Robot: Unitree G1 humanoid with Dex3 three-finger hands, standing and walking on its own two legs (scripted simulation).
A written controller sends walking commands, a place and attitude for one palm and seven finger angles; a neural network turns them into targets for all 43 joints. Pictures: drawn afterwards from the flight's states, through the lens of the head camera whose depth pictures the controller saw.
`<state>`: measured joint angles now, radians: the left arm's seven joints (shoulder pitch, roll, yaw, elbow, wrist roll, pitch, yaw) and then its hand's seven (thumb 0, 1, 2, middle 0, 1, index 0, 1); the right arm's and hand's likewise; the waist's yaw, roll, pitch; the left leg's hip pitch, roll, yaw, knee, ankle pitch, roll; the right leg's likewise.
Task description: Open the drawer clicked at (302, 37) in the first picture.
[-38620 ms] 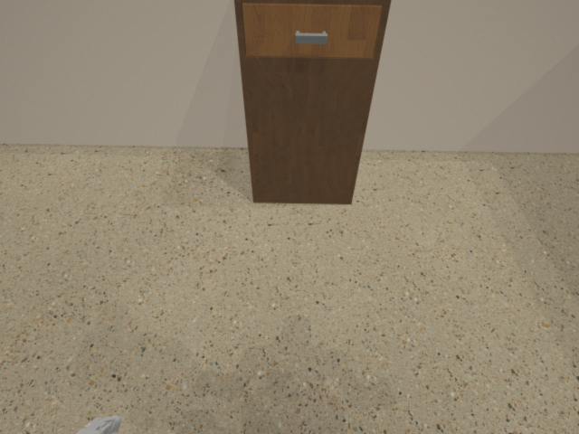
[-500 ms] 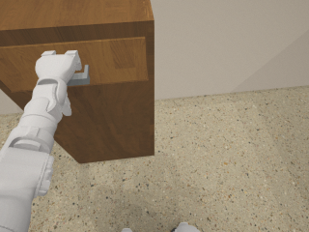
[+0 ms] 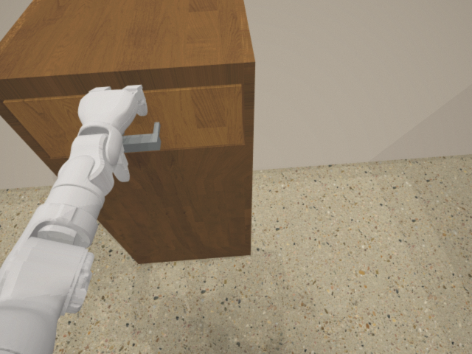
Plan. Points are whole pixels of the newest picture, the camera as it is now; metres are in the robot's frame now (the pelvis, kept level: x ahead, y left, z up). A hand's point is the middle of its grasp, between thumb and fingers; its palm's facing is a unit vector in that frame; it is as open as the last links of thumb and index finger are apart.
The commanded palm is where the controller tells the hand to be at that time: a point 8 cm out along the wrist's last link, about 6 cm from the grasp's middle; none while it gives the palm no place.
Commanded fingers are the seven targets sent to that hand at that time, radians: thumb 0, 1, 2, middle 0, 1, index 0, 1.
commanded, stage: lift the hand off the handle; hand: left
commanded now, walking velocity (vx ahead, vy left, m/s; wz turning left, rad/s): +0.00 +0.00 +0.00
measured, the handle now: (134, 135) +0.52 +0.21 +0.05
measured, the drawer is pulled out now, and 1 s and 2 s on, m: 0.00 0.00 0.00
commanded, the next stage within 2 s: draw the hand back to the body in 0.54 s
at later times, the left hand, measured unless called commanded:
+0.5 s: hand (94, 88) +0.47 +0.21 +0.21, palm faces -0.01 +0.02 -1.00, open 13.8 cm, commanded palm +0.45 +0.21 +0.25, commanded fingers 0.00 -0.50 0.30 -0.30 -1.20 -0.30 -1.20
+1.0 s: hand (66, 128) +0.41 +0.24 +0.19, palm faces +0.06 -0.01 -1.00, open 13.8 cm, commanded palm +0.36 +0.23 +0.25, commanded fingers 0.00 -0.50 0.30 -0.30 -1.20 -0.30 -1.20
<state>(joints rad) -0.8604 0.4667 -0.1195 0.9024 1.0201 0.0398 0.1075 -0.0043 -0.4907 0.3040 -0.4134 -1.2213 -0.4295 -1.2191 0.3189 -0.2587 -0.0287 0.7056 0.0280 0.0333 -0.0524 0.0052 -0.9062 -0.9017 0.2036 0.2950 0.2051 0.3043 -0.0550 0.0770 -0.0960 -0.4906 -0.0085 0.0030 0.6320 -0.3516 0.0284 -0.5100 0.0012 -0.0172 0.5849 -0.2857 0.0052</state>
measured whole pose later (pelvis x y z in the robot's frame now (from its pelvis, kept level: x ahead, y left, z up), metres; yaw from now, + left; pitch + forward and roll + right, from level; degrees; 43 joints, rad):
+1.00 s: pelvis +0.01 +0.00 +0.01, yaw +0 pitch +5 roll -1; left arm -0.56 0.56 -0.07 0.34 0.91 0.15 -0.13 0.00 -0.49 0.30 -0.31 -1.20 -0.32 -1.20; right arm 0.21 -0.28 0.00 0.63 0.07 0.14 -0.02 0.01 -0.91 -0.90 0.20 0.29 0.20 0.30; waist 0.04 0.10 -0.08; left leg -0.26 -0.01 0.01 0.48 -0.31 0.03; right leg -0.30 0.00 0.00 0.46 -0.25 0.00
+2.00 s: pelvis -0.02 -0.04 +0.02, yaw +2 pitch -5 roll -1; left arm 0.48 0.34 0.37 -0.57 -0.09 -0.13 0.09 0.00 0.52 0.74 -0.23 -0.54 -0.24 -0.54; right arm 0.19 -0.22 0.02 0.63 0.01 -0.13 -0.08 0.01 -0.91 -0.90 0.20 0.29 0.20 0.30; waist 0.07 0.08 0.00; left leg -0.09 0.03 -0.04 0.46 -0.28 -0.02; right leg -0.10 0.04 -0.05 0.41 -0.22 -0.04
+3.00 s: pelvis -0.08 +0.00 +0.00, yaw +5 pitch +2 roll -3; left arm 0.56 0.45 0.46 -0.71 -0.06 -0.22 0.11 0.01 0.88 0.90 -0.21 -0.30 -0.22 -0.30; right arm 0.18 -0.21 0.02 0.56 0.01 -0.06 -0.06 0.01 -0.90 -0.90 0.21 0.30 0.21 0.30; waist -0.02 0.04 -0.02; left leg -0.42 0.01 -0.05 0.70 -0.33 -0.01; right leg -0.31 0.04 -0.07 0.53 -0.25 -0.01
